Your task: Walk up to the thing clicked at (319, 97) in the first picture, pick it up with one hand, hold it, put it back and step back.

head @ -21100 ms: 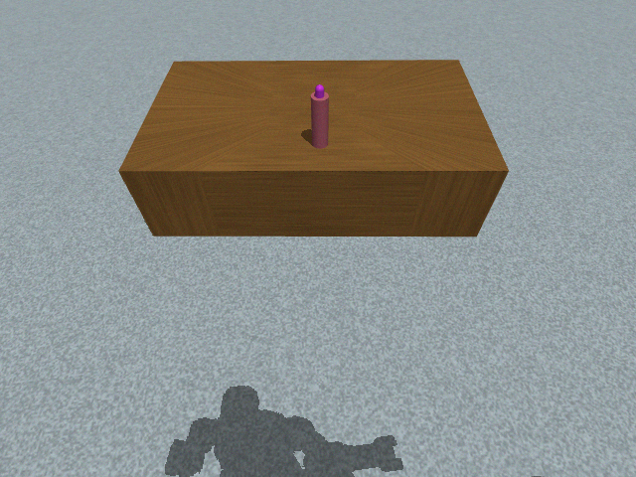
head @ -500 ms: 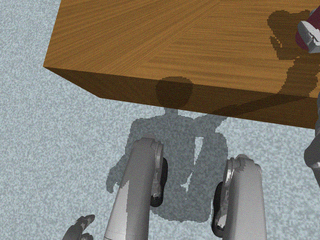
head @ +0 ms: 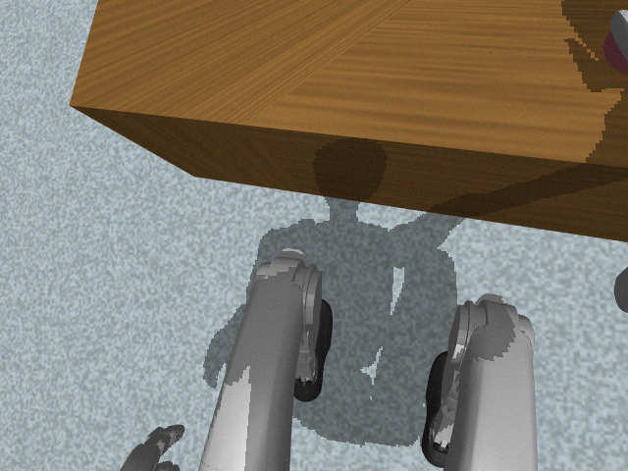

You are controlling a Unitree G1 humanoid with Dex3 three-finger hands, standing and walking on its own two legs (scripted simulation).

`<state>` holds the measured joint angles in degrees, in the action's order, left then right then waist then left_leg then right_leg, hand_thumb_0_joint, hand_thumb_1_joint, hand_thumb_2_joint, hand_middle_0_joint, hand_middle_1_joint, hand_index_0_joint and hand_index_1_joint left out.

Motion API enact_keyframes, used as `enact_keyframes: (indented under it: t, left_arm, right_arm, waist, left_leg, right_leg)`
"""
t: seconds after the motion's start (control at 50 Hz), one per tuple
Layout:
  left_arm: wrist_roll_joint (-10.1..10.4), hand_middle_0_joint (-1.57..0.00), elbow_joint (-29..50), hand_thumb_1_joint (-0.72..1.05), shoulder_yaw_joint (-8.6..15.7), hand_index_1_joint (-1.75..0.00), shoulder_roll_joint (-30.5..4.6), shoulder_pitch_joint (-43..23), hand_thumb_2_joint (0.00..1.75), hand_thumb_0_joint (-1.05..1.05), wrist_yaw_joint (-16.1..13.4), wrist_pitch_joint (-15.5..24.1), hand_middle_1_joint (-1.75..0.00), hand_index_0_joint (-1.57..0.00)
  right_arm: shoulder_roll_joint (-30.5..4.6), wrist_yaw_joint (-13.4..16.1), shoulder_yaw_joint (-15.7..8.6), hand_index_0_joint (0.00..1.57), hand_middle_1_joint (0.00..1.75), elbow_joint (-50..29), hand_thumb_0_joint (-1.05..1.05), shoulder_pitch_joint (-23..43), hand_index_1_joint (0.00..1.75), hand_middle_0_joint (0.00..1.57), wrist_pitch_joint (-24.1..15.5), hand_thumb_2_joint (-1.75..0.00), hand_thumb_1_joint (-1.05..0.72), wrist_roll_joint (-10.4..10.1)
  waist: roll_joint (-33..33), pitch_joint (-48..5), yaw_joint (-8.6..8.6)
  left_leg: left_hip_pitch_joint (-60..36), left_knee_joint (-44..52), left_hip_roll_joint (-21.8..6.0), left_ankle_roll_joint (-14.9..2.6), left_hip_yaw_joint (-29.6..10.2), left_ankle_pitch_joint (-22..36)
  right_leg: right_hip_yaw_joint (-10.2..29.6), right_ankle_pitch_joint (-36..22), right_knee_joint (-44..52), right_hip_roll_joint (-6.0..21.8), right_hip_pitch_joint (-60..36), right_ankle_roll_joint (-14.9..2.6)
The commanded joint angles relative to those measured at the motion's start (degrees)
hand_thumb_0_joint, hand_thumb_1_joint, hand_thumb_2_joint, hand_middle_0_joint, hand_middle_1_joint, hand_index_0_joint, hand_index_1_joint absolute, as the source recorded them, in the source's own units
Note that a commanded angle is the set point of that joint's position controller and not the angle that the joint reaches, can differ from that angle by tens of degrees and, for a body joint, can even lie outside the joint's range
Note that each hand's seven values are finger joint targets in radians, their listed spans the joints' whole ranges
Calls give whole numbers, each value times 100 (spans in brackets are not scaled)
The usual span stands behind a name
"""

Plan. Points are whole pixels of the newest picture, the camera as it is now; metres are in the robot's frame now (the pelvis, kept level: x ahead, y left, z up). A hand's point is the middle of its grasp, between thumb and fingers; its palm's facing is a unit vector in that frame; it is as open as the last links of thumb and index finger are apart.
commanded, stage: loosen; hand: right
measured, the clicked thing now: out of the picture +0.59 -0.21 +0.06
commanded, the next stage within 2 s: open in 0.22 s
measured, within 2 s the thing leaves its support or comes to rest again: rests again in 0.86 s
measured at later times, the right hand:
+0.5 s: hand out of the picture +0.60 -0.21 +0.01, palm faces +0.23 +0.97 -0.02, open 9.3 cm
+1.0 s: hand out of the picture +0.60 -0.22 +0.01, palm faces +0.21 +0.98 -0.03, open 13.0 cm
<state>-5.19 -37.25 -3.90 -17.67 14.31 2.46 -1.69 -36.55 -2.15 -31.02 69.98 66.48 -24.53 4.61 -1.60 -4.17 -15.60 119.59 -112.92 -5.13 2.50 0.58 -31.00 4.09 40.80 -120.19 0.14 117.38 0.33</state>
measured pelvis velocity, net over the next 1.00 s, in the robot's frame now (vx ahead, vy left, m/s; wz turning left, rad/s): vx -0.01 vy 0.00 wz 0.01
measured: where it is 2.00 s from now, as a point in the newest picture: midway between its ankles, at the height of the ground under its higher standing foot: (372, 396)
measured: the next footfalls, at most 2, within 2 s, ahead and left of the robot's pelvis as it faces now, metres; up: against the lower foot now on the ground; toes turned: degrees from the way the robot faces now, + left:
none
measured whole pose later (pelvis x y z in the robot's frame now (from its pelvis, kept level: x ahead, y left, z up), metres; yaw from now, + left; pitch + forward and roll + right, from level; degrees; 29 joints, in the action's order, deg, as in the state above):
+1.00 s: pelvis -0.01 +0.00 -0.02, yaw +1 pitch +37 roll +6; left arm -4.5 -34.1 -5.7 -18.2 14.0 2.5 -4.4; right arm -39.4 -4.2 -29.8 69.0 69.8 -22.9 4.1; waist -1.7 -4.0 -15.8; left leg 122.0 -115.0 -5.1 2.6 1.1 -30.2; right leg 4.9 40.2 -123.0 -0.1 120.5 0.2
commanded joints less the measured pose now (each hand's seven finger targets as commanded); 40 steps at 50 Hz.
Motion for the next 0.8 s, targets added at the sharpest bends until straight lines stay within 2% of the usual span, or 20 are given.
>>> enact_keyframes:
  t: [0.0, 0.06, 0.08, 0.1, 0.14, 0.18, 0.22, 0.26, 0.3, 0.34, 0.38, 0.42, 0.44, 0.48, 0.5, 0.52, 0.7, 0.74, 0.76, 0.78]
  left_arm:
    - [-23, -21, -24, 89, 429, -30, -1284, 1520, 90, 0, -82, -21, -30, -21]
    - [-25, -21, -80, 90, 449, -31, -1342, 1492, 90, 0, -90, -21, -30, -21]
    - [-31, -21, -80, 89, 498, -30, -1409, 1526, 90, 0, -97, -26, -30, -21]
    - [-36, -22, -69, 89, 433, -30, -1348, 1516, 90, 0, -85, -29, -30, -22]
    - [-28, -21, -17, 94, 445, -30, -1354, 1520, 87, 0, -83, -50, -31, -22]
    - [-21, -21, -70, 94, 455, -30, -1400, 1513, 87, 0, -96, -59, -31, -22]
    - [-26, -21, -59, 93, 444, -30, -1345, 1513, 87, 0, -111, -56, -31, -22]
    - [-6, -21, -11, 93, 410, -30, -1314, 1460, 88, 0, -121, -63, -31, -22]
    - [-2, -21, -41, 93, 513, -30, -1462, 1508, 88, 0, -133, -50, -31, -22]
    - [5, -21, 5, 91, 411, -30, -1311, 1520, 90, 0, -126, -60, -30, -21]
    - [28, -20, 4, 91, 405, -30, -1304, 1518, 90, 0, -132, -60, -30, -21]
    - [7, -21, -31, 91, 389, -30, -1300, 1488, 89, 0, -125, -79, -31, -21]
    - [9, -21, -13, 91, 399, -30, -1299, 1490, 90, 0, -115, -83, -31, -21]
    - [-12, -21, -12, 90, 410, -31, -1338, 1498, 90, 0, -105, -113, -31, -21]
    - [-5, -21, 48, 90, 406, -31, -1340, 1470, 90, 0, -97, -122, -31, -21]
    - [-8, -21, 58, 90, 385, -31, -1355, 1468, 90, 0, -94, -132, -31, -21]
    - [45, -21, 245, 89, 344, -31, -1342, 1524, 90, 0, -51, -237, -31, -21]
    - [40, -22, 233, 90, 338, -30, -1361, 1438, 89, 0, -66, -227, -30, -22]
    - [33, -22, 223, 86, 343, -32, -1364, 1488, 92, 0, -72, -230, -31, -22]
    - [30, -22, 246, 88, 339, -32, -1354, 1486, 90, 0, -70, -243, -31, -22]
  right_arm:
    - [-1791, 28, -58, 142, 155, -2137, 0, 3493, 155, 137, -690, -143, -25, -168]
    - [-1667, 21, 57, 142, 154, -1993, 0, 3457, 154, 137, -626, -143, -25, -175]
    - [-1810, 48, -68, 142, 153, -2042, 0, 3487, 153, 137, -610, -141, -24, -173]
    - [-1753, 43, 1, 143, 150, -2053, 0, 3436, 151, 137, -605, -135, -16, -158]
    - [-1910, 65, -75, 135, 134, -2354, 0, 3603, 135, 131, -613, -119, -6, -176]
    - [-1671, 68, -1, 130, 119, -2015, 0, 3355, 119, 128, -501, -103, -4, -176]
    - [-1655, 67, 93, 126, 109, -2177, 0, 3626, 109, 124, -513, -87, 1, -180]
    - [-1866, 102, 3, 123, 101, -2238, 0, 3547, 101, 121, -510, -73, 8, -160]
    - [-1760, 84, -25, 119, 93, -1991, 0, 3239, 93, 118, -438, -64, 13, -185]
    - [-1786, 87, -29, 104, 86, -2272, 0, 3443, 86, 102, -468, -63, 24, -208]
    - [-1804, 103, -51, 96, 76, -2058, 0, 3254, 76, 95, -422, -53, 24, -185]
    - [-1561, 100, 98, 91, 69, -1635, 0, 3010, 69, 90, -368, -47, 21, -118]
    - [-1494, 111, 58, 85, 67, -1457, 0, 2815, 67, 84, -325, -47, 20, -118]
    - [-1321, 78, 209, 84, 65, -1297, 0, 2882, 65, 84, -300, -46, 21, -77]
    - [-1364, 77, 156, 82, 64, -1168, 0, 2744, 64, 81, -279, -46, 20, -78]
    - [-1275, 39, 212, 80, 62, -1135, 0, 2746, 62, 80, -276, -44, 21, -81]
    - [-1520, -32, 113, 59, 49, -1116, 0, 2670, 49, 60, -217, -40, 11, -96]
    - [-1333, -59, 268, 51, 48, -909, 0, 2600, 48, 52, -191, -45, 13, -100]
    - [-1486, -56, 177, 59, 54, -1156, 0, 2732, 54, 60, -212, -39, 15, -115]
    - [-1588, -62, 200, 56, 46, -1451, 0, 2923, 46, 57, -242, -36, 13, -105]
  waist:
    - [-1775, -5072, -97]
    - [-1973, -4806, -129]
    - [-1909, -4932, -110]
    - [-1929, -4967, -117]
    - [-2016, -5234, -42]
    - [-1957, -4883, -156]
    - [-1858, -4882, -186]
    - [-1840, -4949, -73]
    - [-1732, -4931, -143]
    - [-1685, -5050, -111]
    - [-1642, -4907, -103]
    - [-1659, -4472, -165]
    - [-1544, -4373, -121]
    - [-1622, -4047, -235]
    - [-1556, -4063, -161]
    - [-1516, -3973, -222]
    - [-1252, -4247, -195]
    - [-1315, -3935, -246]
    - [-1246, -3999, -247]
    - [-1413, -4273, -204]
  left_leg:
    - [-3046, 766, 157, -400, 222, 1238]
    - [-2734, 679, 151, -415, 272, 1114]
    - [-2732, 706, 158, -405, 266, 1103]
    - [-2759, 646, 158, -413, 276, 1168]
    - [-2951, 648, 148, -415, 248, 1185]
    - [-2638, 636, 165, -410, 316, 1115]
    - [-2747, 708, 168, -398, 276, 962]
    - [-2884, 721, 153, -391, 255, 925]
    - [-2957, 733, 153, -379, 269, 970]
    - [-3065, 728, 158, -383, 246, 1083]
    - [-2992, 744, 171, -388, 262, 1028]
    - [-2746, 704, 178, -398, 305, 1002]
    - [-2697, 673, 182, -406, 321, 1019]
    - [-2332, 654, 190, -406, 378, 872]
    - [-2441, 691, 182, -406, 357, 835]
    - [-2358, 665, 171, -393, 381, 845]
    - [-2815, 773, 187, -355, 335, 649]
    - [-2536, 753, 191, -359, 352, 587]
    - [-2576, 759, 200, -353, 348, 653]
    - [-2769, 767, 186, -364, 318, 711]
  right_leg:
    - [-190, -1706, 1443, -28, -2801, -29]
    - [-136, -1679, 1492, -28, -2864, 6]
    - [-139, -1661, 1436, -24, -2892, -11]
    - [-148, -1747, 1397, -15, -2925, -1]
    - [-169, -1747, 1430, -33, -2966, -1]
    - [-106, -1732, 1447, -23, -3030, 12]
    - [-135, -1443, 1426, -32, -2736, -42]
    - [-180, -1363, 1442, -51, -2649, -51]
    - [-186, -1378, 1405, -61, -2615, -55]
    - [-209, -1474, 1364, -56, -2578, -68]
    - [-191, -1446, 1424, -52, -2534, -69]
    - [-162, -1462, 1452, -49, -2451, -46]
    - [-145, -1511, 1455, -37, -2397, -45]
    - [-44, -1385, 1496, -21, -2381, -34]
    - [-62, -1320, 1501, -25, -2320, -55]
    - [-13, -1318, 1491, -19, -2336, -45]
    - [-147, -1024, 1442, -51, -1882, -136]
    - [-118, -952, 1439, -46, -1872, -131]
    - [-124, -1009, 1371, -38, -1841, -140]
    - [-157, -1076, 1384, -49, -1932, -132]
